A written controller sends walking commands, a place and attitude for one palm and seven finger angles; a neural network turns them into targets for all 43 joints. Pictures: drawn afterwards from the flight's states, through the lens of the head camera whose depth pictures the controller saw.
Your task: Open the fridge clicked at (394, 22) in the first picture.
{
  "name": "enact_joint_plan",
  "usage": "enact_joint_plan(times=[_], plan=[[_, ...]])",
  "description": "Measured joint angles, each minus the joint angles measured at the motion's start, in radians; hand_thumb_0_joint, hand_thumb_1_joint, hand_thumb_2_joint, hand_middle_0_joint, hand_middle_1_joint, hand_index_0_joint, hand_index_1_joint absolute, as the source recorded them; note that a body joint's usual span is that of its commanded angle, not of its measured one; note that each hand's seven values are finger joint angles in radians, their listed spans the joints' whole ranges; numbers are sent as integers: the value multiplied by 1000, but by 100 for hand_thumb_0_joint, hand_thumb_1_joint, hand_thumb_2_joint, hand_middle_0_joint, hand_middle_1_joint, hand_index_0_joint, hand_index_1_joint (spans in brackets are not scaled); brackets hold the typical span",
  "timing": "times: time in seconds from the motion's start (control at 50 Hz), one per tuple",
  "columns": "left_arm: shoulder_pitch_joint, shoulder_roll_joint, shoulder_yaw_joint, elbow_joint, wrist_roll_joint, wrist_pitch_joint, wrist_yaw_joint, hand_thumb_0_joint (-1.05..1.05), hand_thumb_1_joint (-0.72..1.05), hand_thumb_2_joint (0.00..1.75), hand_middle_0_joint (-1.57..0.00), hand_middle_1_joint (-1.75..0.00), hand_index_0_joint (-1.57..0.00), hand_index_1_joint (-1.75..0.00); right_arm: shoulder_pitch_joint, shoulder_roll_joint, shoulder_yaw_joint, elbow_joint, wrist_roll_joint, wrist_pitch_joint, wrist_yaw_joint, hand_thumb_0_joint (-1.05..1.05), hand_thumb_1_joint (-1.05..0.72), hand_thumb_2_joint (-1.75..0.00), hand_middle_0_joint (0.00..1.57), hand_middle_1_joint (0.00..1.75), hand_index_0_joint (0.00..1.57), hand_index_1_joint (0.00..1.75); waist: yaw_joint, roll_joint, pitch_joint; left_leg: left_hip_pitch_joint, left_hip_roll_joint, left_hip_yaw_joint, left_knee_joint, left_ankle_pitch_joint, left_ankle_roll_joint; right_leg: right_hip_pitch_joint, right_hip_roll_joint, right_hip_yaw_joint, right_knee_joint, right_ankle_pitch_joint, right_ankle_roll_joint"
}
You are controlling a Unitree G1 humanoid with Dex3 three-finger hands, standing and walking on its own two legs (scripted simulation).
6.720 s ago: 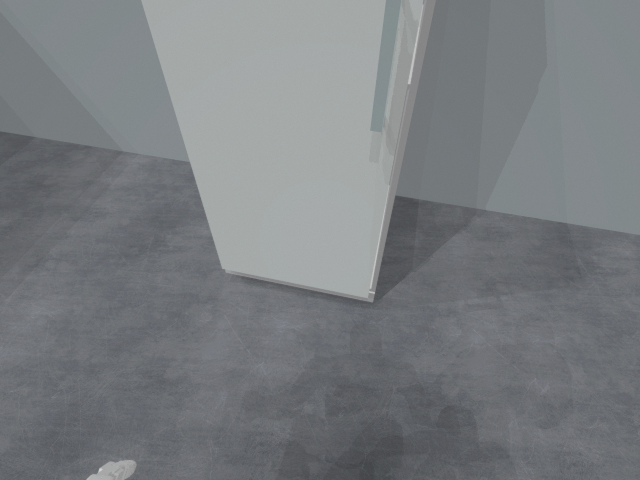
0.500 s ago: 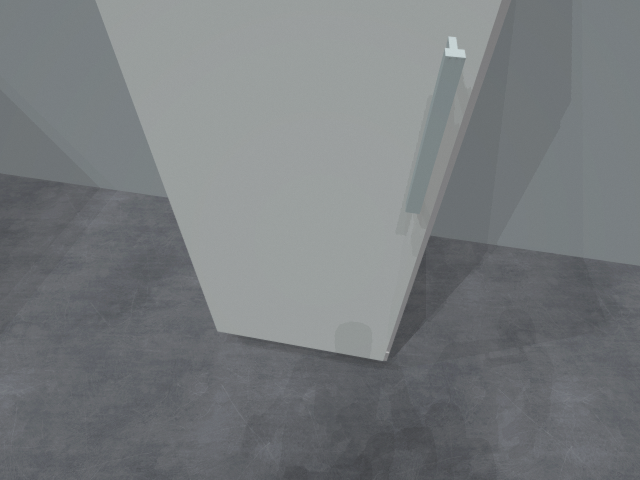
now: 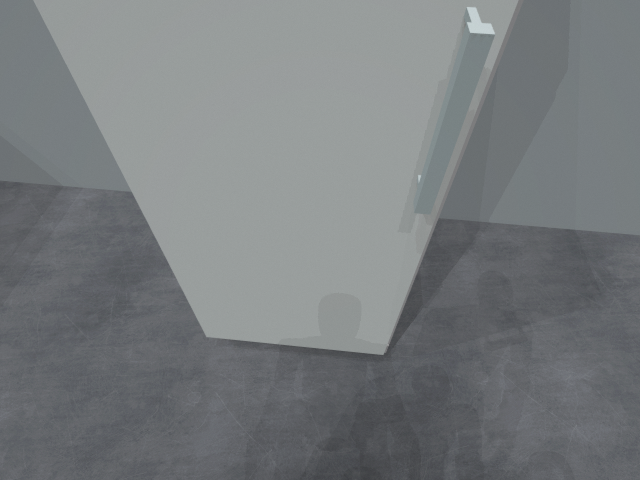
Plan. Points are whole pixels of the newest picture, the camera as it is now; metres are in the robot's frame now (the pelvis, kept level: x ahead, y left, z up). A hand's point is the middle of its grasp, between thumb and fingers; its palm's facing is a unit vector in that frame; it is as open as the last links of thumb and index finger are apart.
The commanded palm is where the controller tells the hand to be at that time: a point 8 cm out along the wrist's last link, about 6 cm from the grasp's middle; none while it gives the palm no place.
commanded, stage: come to a stop and stand still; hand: right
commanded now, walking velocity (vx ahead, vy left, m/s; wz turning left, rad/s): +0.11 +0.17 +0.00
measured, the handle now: (443, 125) +0.51 -0.11 +0.18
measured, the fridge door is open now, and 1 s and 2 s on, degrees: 0 0 0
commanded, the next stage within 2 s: look again from close up in 1.92 s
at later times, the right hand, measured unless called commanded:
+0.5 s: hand out of the picture +0.03 -0.11 -0.16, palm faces +0.12 +0.98 -0.17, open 7.4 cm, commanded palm none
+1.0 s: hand out of the picture +0.05 -0.10 -0.16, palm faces +0.04 +0.98 -0.18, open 7.3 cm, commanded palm none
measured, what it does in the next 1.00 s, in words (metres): steps on the spot: right foot, then left foot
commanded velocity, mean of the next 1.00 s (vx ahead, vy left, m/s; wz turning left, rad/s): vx -0.04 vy -0.02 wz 0.00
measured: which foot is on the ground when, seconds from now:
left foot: down 0.00-0.34, up 0.36-0.56, down 0.58-1.00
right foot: up 0.00-0.30, down 0.32-1.00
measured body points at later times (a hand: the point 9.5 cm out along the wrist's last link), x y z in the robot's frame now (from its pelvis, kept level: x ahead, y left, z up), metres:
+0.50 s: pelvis +0.04 +0.04 +0.01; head +0.07 +0.04 +0.46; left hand +0.16 +0.24 -0.13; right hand +0.02 -0.16 -0.15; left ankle +0.01 +0.15 -0.69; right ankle +0.09 -0.06 -0.72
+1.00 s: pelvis +0.04 +0.08 +0.02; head +0.05 +0.07 +0.47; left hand +0.02 +0.31 -0.14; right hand +0.05 -0.15 -0.14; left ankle +0.04 +0.19 -0.72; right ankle +0.08 -0.06 -0.72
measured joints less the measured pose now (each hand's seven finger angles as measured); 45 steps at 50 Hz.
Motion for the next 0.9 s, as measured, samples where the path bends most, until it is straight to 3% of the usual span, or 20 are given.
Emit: enact_joint_plan(times=[0.08,0.12,0.2,0.3,0.32,0.38,0.44,0.5,0.58,0.62,0.68,0.76,0.9], plan=[[-22,16,14,22,-1,35,-7,0,91,90,-21,-30,-20,-30,0,3,5,-31,-4,-32,-21,0,-91,-90,20,30,19,30,-29,15,-10,66,6,42,-60,-37,43,-132,1,-80,323,-93,-36],[-58,30,23,12,2,38,-13,0,91,90,-21,-30,-20,-30,12,17,15,-28,-8,-38,-30,0,-91,-90,20,30,19,30,-37,21,-10,99,4,47,-111,-20,46,-176,0,-123,377,-70,-38],[-150,48,22,-30,-1,30,-17,0,91,90,-20,-30,-20,-30,49,54,37,2,-8,-35,-38,0,-91,-90,20,30,19,30,-42,27,-6,143,-15,45,-179,1,51,-197,9,-176,253,15,-34],[-248,41,-1,-72,-13,7,-4,0,91,90,-20,-30,-20,-30,92,94,56,40,4,-23,-38,0,-91,-90,20,30,20,30,-59,16,11,173,-54,31,-157,-25,46,-104,39,-175,-51,174,-45],[-258,34,-3,-80,-13,3,-2,0,91,90,-20,-30,-20,-30,99,97,56,44,7,-18,-38,0,-91,-90,20,30,20,30,-60,18,13,166,-55,30,-114,-38,36,-78,39,-177,-87,231,-64],[-266,9,-10,-111,-16,-6,5,0,91,90,-20,-30,-20,-30,82,90,47,41,15,10,-47,0,-91,-90,20,30,20,30,-64,47,22,66,-26,-11,135,-104,-34,-44,51,-192,-99,173,-92],[-259,2,-14,-125,-14,-1,6,0,91,90,-20,-30,-20,-30,34,78,34,12,11,31,-47,1,-91,-90,20,30,20,30,-70,44,26,-32,11,-70,276,-163,-53,-26,60,-189,-147,191,-88],[-253,8,0,-130,-13,13,0,-1,92,90,-20,-30,-20,-30,-13,63,24,-29,4,34,-46,0,-91,-90,20,30,20,30,-74,28,22,-73,59,-100,233,-124,-59,-30,62,-175,-179,223,-79],[-240,23,12,-136,-7,32,-18,-2,93,90,-21,-30,-20,-30,-30,29,17,-64,-7,18,-47,1,-92,-90,20,30,20,30,-72,18,2,-30,92,-117,13,15,-65,-67,53,-162,-145,221,-53],[-231,31,18,-134,-9,43,-25,-2,92,90,-21,-30,-20,-30,-31,15,18,-63,-9,11,-44,1,-92,-90,20,30,19,30,-66,10,0,-30,83,-112,2,60,-71,-81,41,-152,-111,201,-37],[-199,51,29,-127,-8,54,-29,-2,93,90,-21,-30,-20,-30,-19,5,26,-56,-6,15,-34,1,-92,-90,20,30,19,30,-50,1,-21,-19,67,-99,-9,36,-50,-75,35,-127,-107,144,-28],[-150,75,23,-95,-7,41,-25,-1,92,90,-20,-30,-20,-30,-20,0,32,-42,2,14,-27,1,-92,-90,20,30,19,30,-33,4,-29,6,44,-91,-44,50,-38,-38,21,-111,-156,229,-15],[-69,71,-1,-24,-4,36,-19,0,92,90,-20,-30,-20,-30,-57,-6,37,-20,10,19,-24,1,-93,-90,20,30,20,30,-25,25,-26,55,26,-82,-127,90,-34,-1,7,-104,-211,239,-3]])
